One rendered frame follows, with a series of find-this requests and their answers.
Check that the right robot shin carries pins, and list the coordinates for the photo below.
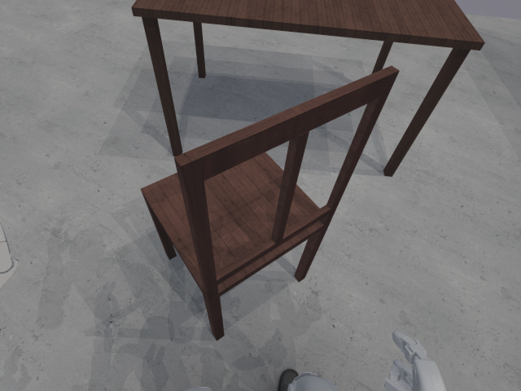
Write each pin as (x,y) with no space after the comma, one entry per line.
(305,374)

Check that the robot left hand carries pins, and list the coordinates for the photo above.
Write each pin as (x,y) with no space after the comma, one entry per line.
(8,265)

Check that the robot right hand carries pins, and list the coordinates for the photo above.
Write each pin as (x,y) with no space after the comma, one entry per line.
(425,375)

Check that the chair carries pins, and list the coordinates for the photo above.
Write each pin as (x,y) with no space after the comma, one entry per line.
(230,210)

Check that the table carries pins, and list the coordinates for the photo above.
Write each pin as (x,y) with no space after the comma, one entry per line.
(422,22)

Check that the right robot foot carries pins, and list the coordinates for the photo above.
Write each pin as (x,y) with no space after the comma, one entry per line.
(286,378)

